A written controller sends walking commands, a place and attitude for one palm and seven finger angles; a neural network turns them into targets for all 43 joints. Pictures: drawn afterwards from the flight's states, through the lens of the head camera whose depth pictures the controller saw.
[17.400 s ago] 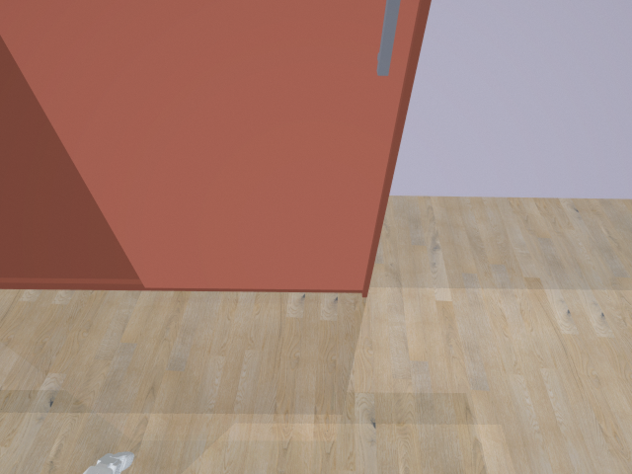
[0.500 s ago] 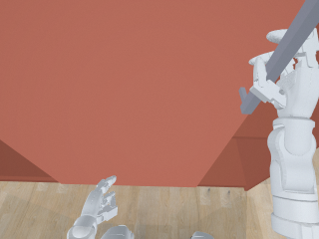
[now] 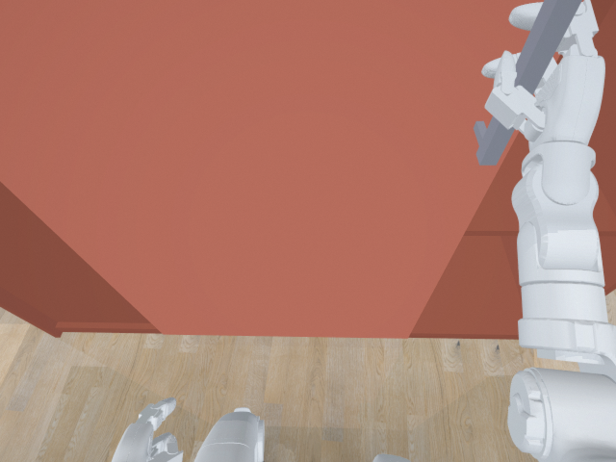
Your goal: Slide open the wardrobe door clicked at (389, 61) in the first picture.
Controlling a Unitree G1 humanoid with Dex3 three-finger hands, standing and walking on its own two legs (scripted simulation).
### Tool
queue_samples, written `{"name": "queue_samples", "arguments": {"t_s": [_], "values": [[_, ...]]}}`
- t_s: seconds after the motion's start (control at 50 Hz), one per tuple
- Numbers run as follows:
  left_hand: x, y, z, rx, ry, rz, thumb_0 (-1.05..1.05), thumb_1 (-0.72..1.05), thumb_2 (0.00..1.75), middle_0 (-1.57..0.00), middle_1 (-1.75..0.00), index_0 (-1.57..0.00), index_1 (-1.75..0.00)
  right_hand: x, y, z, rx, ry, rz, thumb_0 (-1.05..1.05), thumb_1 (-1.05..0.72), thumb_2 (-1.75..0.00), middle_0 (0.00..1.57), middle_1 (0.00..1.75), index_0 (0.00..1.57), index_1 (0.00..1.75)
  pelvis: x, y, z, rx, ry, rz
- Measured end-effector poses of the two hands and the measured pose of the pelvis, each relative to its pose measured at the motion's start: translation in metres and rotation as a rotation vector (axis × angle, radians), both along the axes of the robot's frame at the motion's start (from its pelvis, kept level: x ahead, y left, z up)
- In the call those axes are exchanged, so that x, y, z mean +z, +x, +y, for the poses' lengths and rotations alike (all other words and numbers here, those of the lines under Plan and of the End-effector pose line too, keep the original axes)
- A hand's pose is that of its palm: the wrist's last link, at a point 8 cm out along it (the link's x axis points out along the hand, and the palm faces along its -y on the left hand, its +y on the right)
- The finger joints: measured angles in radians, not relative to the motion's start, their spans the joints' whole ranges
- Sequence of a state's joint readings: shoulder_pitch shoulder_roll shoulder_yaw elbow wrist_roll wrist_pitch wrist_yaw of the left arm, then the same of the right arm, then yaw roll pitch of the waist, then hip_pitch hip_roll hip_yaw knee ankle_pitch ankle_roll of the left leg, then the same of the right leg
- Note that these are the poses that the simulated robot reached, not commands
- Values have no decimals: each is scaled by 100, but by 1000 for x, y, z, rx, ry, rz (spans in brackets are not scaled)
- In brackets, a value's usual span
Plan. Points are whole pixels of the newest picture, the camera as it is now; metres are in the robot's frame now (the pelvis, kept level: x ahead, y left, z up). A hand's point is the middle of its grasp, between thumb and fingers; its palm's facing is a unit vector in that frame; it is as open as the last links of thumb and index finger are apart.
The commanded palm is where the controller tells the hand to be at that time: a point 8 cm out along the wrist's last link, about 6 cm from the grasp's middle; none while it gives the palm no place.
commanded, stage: step sideways, sliding the door along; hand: right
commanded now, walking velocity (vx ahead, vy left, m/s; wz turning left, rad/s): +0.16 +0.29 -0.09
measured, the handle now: (520, 62) +0.47 -0.23 +0.24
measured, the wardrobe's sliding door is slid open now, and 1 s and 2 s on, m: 0.40 0.62 0.64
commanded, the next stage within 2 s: stop walking and hold the door there in 1.42 s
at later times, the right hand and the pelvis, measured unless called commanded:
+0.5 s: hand (397, 96) +0.43 -0.10 +0.23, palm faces +0.33 +0.94 -0.06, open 6.7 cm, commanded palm +0.41 -0.07 +0.22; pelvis +0.02 +0.13 -0.01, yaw -6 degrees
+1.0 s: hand (270, 99) +0.44 +0.03 +0.23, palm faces +0.32 +0.95 -0.05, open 6.9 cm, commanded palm +0.41 +0.06 +0.21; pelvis +0.07 +0.25 -0.01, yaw -8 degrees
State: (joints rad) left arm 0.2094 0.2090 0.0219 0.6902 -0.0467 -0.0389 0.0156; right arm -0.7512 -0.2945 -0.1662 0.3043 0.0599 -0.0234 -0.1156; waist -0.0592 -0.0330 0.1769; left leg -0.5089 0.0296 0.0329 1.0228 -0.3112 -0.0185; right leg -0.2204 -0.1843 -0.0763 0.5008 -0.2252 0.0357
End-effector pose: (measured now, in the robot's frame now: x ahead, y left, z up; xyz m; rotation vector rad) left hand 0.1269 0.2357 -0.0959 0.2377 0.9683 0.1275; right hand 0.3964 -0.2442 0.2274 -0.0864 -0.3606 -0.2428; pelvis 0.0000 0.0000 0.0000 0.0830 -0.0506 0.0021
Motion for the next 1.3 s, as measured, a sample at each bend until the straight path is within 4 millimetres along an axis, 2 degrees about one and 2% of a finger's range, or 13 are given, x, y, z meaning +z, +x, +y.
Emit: {"name": "queue_samples", "arguments": {"t_s": [0.12, 0.18, 0.24, 0.32, 0.38, 0.58, 0.66, 0.72, 0.76, 0.88, 1.08, 1.22, 1.3], "values": [[-13, 2, 19, -51, -64, 14, 1, 90, 90, -21, -30, -20, -30, 2, -2, 23, -68, -20, 40, 2, -76, -83, 46, 140, 23, 136, -4, -1, 48, -10, 12, 10], [-29, 17, 37, -86, -104, -13, 1, 90, 90, -21, -30, -20, -30, 3, -2, 36, -125, -23, 45, 1, -75, -83, 46, 140, 21, 135, -18, 1, 78, -25, -27, 19], [-42, 36, 59, -97, -99, -22, 1, 90, 90, -21, -30, -20, -30, 3, -2, 50, -175, -26, 49, 0, -74, -84, 46, 140, 19, 134, -23, 0, 91, -75, -19, 18], [-37, 59, 81, -118, -23, -3, 1, 90, 90, -21, -30, -20, -30, 2, -2, 66, -167, -10, 33, 0, -75, -83, 46, 140, 17, 135, -17, 6, 98, -121, -63, 27], [-35, 79, 92, -137, 10, -37, 1, 90, 90, -20, -30, -20, -30, -1, -1, 77, -127, -20, -3, 0, -76, -82, 46, 140, 16, 131, -25, 12, 102, -118, -44, 23], [-6, 130, 95, -258, -93, -118, 1, 90, 90, -20, -30, -20, -30, -3, 1, 121, -84, -27, -27, 0, -77, -81, 46, 140, 13, 124, -9, 31, 158, -111, 2, -7], [-11, 150, 107, -299, -146, -159, 1, 90, 90, -21, -30, -20, -30, -3, 2, 142, -121, -46, -27, -1, -76, -83, 46, 140, 12, 124, -14, 45, 191, -127, 4, -15], [-23, 168, 123, -313, -182, -196, 1, 90, 90, -21, -30, -20, -30, -4, 3, 159, -176, -77, -41, -3, -75, -84, 46, 140, 11, 122, -30, 58, 217, -153, -32, -3], [-30, 178, 138, -288, -171, -210, 1, 90, 90, -21, -30, -20, -30, -4, 3, 171, -199, -84, -47, -3, -74, -85, 46, 140, 10, 121, -31, 60, 222, -169, -28, 8], [-24, 181, 176, -226, -68, -174, 1, 90, 90, -20, -30, -20, -30, -7, 6, 200, -133, -62, -90, -3, -74, -83, 46, 140, 11, 119, -24, 63, 227, -168, -37, 26], [7, 168, 209, -295, -104, -158, 1, 90, 90, -20, -30, -20, -30, -7, 8, 247, -84, -38, -100, -2, -75, -82, 46, 140, 12, 118, -2, 75, 272, -119, 11, -5], [-10, 189, 241, -313, -187, -226, 1, 90, 90, -21, -30, -20, -30, -6, 8, 253, -258, -89, -93, -5, -72, -84, 46, 140, 13, 119, -23, 92, 328, -125, -30, -7], [-21, 200, 270, -260, -159, -221, 1, 90, 90, -21, -30, -20, -30, -6, 8, 257, -335, -89, -76, -6, -72, -84, 46, 140, 13, 119, -22, 91, 339, -138, -43, 20]]}}
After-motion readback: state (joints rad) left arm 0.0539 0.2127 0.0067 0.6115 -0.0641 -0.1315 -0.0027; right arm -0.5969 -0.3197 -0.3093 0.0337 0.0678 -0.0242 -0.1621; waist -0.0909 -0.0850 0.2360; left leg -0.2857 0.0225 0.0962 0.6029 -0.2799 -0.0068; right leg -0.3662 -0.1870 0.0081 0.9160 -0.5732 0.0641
